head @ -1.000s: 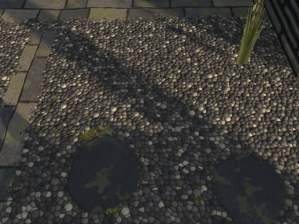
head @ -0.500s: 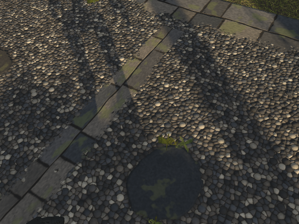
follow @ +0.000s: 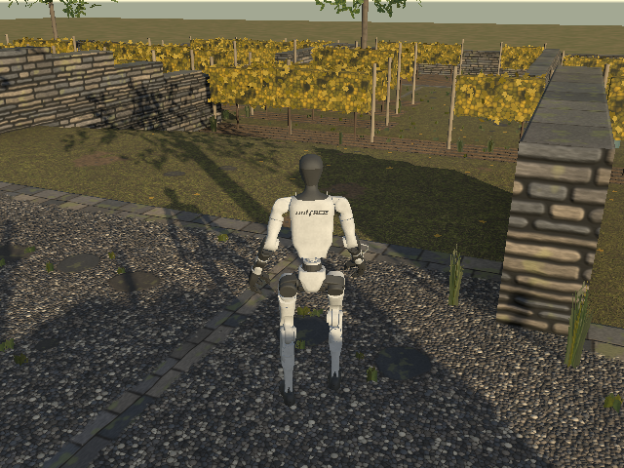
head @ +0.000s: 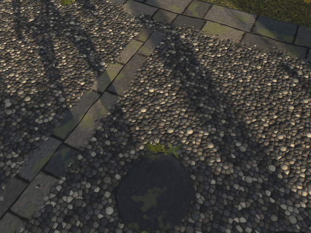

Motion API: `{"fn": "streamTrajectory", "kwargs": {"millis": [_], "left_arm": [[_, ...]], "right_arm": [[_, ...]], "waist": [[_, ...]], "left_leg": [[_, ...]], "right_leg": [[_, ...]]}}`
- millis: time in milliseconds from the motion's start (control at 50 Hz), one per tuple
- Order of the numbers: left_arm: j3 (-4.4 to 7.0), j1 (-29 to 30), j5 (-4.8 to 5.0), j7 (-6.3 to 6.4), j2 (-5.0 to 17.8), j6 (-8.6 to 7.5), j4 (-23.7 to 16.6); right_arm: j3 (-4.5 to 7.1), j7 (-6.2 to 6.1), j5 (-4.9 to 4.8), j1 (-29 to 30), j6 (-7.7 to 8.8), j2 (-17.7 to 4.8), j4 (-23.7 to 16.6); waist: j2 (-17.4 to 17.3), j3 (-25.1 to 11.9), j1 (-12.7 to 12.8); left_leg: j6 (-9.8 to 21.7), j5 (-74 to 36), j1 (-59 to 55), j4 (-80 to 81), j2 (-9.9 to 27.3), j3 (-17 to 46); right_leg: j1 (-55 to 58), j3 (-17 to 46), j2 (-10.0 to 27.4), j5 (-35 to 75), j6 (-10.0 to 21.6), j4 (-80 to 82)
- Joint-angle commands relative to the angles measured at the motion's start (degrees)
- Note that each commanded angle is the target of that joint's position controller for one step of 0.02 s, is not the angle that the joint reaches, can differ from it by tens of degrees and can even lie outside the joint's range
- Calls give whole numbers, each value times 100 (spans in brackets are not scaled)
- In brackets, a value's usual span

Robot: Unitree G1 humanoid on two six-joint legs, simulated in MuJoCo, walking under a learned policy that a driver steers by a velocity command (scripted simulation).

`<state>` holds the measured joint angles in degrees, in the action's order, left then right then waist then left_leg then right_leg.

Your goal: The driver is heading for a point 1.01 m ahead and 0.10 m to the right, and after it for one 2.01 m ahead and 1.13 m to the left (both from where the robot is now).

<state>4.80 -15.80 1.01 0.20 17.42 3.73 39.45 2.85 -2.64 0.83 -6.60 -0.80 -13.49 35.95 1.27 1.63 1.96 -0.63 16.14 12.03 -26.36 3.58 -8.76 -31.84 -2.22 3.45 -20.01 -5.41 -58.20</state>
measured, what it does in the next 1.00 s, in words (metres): walks ahead: right foot, then left foot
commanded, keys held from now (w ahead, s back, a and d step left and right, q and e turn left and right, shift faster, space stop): e+shift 0.10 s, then w+e+shift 0.20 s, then w+shift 0.04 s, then w+q+shift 0.26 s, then q+shift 0.38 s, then w+q+shift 0.02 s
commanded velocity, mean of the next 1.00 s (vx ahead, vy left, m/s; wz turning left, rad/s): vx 0.46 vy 0.00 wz -0.02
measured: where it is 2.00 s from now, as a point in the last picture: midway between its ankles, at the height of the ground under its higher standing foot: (150, 98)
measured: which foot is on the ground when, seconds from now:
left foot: down 0.00-0.14, up 0.16-0.70, down 0.72-1.00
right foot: up 0.00-0.12, down 0.14-0.72, up 0.74-1.00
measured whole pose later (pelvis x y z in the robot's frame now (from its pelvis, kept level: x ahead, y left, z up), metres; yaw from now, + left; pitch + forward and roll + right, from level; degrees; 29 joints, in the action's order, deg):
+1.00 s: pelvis +0.46 -0.11 +0.00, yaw +4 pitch +3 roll +0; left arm -0.1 -3.5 -1.8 1.5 17.5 -4.7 31.2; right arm 3.6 -0.4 -1.5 -13.8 0.8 -18.5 38.9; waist 1.2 4.8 -2.3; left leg 5.5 6.9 18.6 -24.5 -11.1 9.6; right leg -40.3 11.3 0.9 -14.8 -5.6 -52.3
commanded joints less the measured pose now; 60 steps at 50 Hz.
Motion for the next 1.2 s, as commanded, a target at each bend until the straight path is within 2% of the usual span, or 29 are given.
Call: {"fn": "streamTrajectory", "kwargs": {"millis": [20, 100, 140, 160, 180, 200, 220, 240, 260, 320, 420, 620, 640, 660, 700, 720, 740, 760, 780, 800, 820, 860, 920, 960, 1020, 1060, 1140, 1180, 1200], "left_arm": [[-9, 550, -12, -176, 193, -99, -839], [136, 242, 31, -216, 380, 5, -899], [364, -774, 112, -80, 715, -20, -521], [579, -1502, 189, 2, 1502, -116, -426], [513, -1547, 52, -140, 1725, -443, -664], [374, -1377, 8, -184, 1265, -635, -628], [271, -1048, 32, -157, 1066, -716, -664], [196, -709, 80, -118, 904, -715, -776], [151, -440, 65, -60, 844, -691, -839], [95, -449, -46, 85, 826, -701, -856], [12, -944, -6, 110, 735, -822, -501], [-62, -1064, -117, 39, 790, -870, 102], [-98, -918, -212, 76, 822, -841, 72], [-13, -910, -163, 126, 1101, -822, 65], [-15, -695, -222, 230, 1174, -685, 12], [-61, -639, -226, 234, 1069, -743, -118], [-328, -1251, -347, 130, 12, -891, -361], [-291, -1150, -156, 9, 793, -1090, -387], [-217, -284, 50, -13, 1006, -1148, -664], [-288, 48, -11, -1, 852, -1184, -884], [-274, 459, -219, 57, 814, -1129, -888], [-249, 5, -226, 59, 879, -960, -863], [-304, -30, -321, 153, 610, -885, -812], [-337, 253, -317, 180, 442, -832, -877], [-345, 758, -177, 120, 372, -756, -946], [-335, 1216, -61, 51, 411, -775, -1044], [-103, 1119, 36, 24, 738, -1020, -953], [21, 268, -49, 72, 859, -1106, -733], [100, -501, -213, 71, 1129, -1091, -579]], "right_arm": [[382, -4, -57, 23, 57, -1137, -210], [469, 145, -258, 170, 115, -1249, -76], [430, 221, -248, -133, 137, -952, 75], [241, 258, -27, 248, 171, -401, -201], [241, 266, -106, 893, 344, -497, -636], [347, 330, -325, 1326, 534, -952, -677], [390, 370, -336, 1186, 667, -1052, -623], [407, 370, -202, 851, 738, -1043, -417], [428, 364, -82, 687, 794, -1044, -313], [402, 407, -35, 528, 806, -893, -46], [225, 407, -132, 799, 713, -675, 66], [-38, 857, -316, 1489, 864, -587, -292], [-8, 876, -253, 1324, 875, -633, -231], [16, 858, -181, 1044, 869, -706, -229], [291, 757, -231, -847, 765, -1307, 174], [397, 639, -242, -1767, 689, -1529, 308], [464, 592, -101, -2014, 683, -2141, 219], [439, 524, -62, -1966, 612, -1788, 81], [405, 452, -63, -1734, 544, -1627, -59], [381, 434, -155, -1315, 525, -1576, -103], [286, 426, -240, -893, 509, -1323, -198], [312, 371, -77, -473, 469, -1379, -329], [308, 280, -177, -267, 416, -1356, -260], [365, 183, -224, -314, 266, -1496, -202], [345, 73, -364, -325, 66, -1422, -191], [317, 78, -358, -446, 68, -1396, -235], [254, 174, -242, -679, 157, -1204, -181], [40, 263, -219, -958, 225, -635, -82], [-99, 290, -292, -1056, 303, -311, -229]], "waist": [[-998, -497, -326], [-933, -519, -102], [-177, -931, 202], [1661, -708, 437], [1763, -817, 625], [960, -297, 706], [788, -63, 395], [404, -13, 101], [367, 16, -72], [282, -106, -131], [737, 133, 202], [361, 939, 449], [388, 671, 311], [819, 269, 198], [842, -914, -739], [339, -1340, -1186], [-2395, -2265, -586], [-1137, -3856, -978], [-679, -3138, -1060], [-11, -1978, -688], [575, -1249, -486], [35, -591, 11], [91, -461, 177], [-70, -840, 98], [-471, -1131, -101], [-683, -815, -372], [-1050, -436, -376], [-569, -716, -26], [723, -1075, 136]], "left_leg": [[1204, -2435, -611, 576, 1650, 614], [806, -2369, -515, -57, 1773, 316], [358, 344, 594, -1318, 1275, -125], [-113, 2171, 2635, -3768, 489, -549], [-97, 2173, 4329, -4800, -450, 1038], [168, 1652, 4767, -4903, -144, 1502], [337, 1157, 4627, -4632, -54, 1561], [352, 690, 4292, -4272, 79, 1589], [300, 190, 3881, -3764, 116, 1571], [-5, -953, 3252, -2969, -122, 1263], [-307, -2105, 3153, -1681, -90, 1015], [457, -2186, 3541, -517, -197, 592], [539, -2101, 3021, -509, -597, 186], [635, -1958, 2138, -695, -746, 25], [866, -1963, 53, -790, -1190, -74], [1092, -2453, -1736, -633, -764, 738], [2579, -3589, -4458, -794, 1395, 4177], [2747, -2307, -4926, -41, 1685, 5751], [2288, -2176, -4183, 60, 1302, 4922], [2073, -2383, -2783, 365, 990, 4289], [1793, -2699, -1613, 619, 613, 3678], [2105, -3762, -56, 937, 487, 3481], [1863, -4673, 979, 786, -26, 2759], [1600, -4647, 1050, 580, -266, 2684], [1244, -2056, 911, 541, -427, 3009], [1245, 440, 674, 747, -266, 3655], [1213, 1564, 426, 284, -64, 4287], [951, 2110, 1257, -1040, -416, 3661], [644, 1985, 2506, -2578, -1092, 2442]], "right_leg": [[70, -117, 164, -79, 160, 807], [888, -467, -85, 259, 573, 1989], [2721, -329, -468, 115, 1111, 2611], [3720, 2067, 900, -301, 1915, 3325], [3876, 5246, 1705, -3147, 2927, 4821], [3806, 5033, 1854, -3820, 2748, 5171], [3488, 4672, 1713, -3428, 2492, 5041], [3166, 4095, 1459, -2791, 2256, 4851], [2817, 3576, 1185, -2259, 2099, 4821], [2565, 2674, 711, -1007, 1935, 4850], [2700, 1815, 630, -68, 1743, 5039], [3779, 362, 966, 2287, 1392, 5202], [3846, 0, 756, 4369, 1281, 4831], [3672, 5, 893, 6177, 1211, 4211], [3463, -237, 665, 8165, 812, 1811], [2057, -172, 422, 6822, 530, 141], [-806, 160, -1047, -698, -151, -3413], [-1040, 1487, -1025, -1042, 0, -4161], [-1037, 1560, -622, -769, 137, -3739], [-1023, 1332, -428, -616, 269, -2952], [-762, 1080, -254, -525, 369, -2342], [-264, 1069, -201, -563, 241, -1954], [153, 804, -285, -185, 9, -298], [518, 707, -583, 580, -96, 515], [785, 875, -743, 1598, -96, 1465], [543, 1134, -641, 1660, -18, 2053], [1232, 1201, -496, 1022, 290, 2891], [2969, 1611, 263, 425, 788, 3318], [4219, 3612, 1164, -1941, 1448, 4128]]}}
Keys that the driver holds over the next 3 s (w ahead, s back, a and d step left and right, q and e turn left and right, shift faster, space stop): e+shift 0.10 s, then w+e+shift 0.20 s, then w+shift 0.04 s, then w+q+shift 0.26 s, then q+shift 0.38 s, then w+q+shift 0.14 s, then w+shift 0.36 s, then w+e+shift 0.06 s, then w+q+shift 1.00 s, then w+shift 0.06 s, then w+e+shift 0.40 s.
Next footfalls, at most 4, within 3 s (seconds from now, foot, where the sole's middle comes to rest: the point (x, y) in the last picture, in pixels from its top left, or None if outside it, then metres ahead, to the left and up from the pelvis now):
0.14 right None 0.04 -0.14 -0.78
0.72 left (180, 214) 0.54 -0.06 -0.78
1.18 right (216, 176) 0.73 -0.24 -0.78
1.72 left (137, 119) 1.05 0.16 -0.78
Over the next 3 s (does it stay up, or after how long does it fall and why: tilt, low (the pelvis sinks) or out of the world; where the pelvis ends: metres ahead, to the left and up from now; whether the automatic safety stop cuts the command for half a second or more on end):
stays up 1.60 0.78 -0.02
